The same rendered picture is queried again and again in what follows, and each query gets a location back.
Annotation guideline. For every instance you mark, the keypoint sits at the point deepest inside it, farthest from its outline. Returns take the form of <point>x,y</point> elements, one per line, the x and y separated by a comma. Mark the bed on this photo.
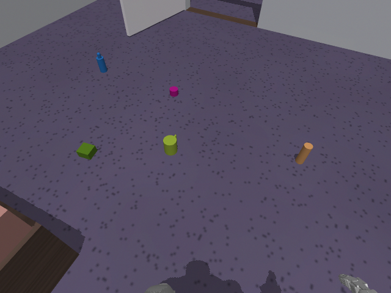
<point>32,259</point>

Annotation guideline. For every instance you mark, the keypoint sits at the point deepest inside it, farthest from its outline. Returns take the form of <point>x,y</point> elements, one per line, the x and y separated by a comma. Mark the right robot hand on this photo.
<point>356,285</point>

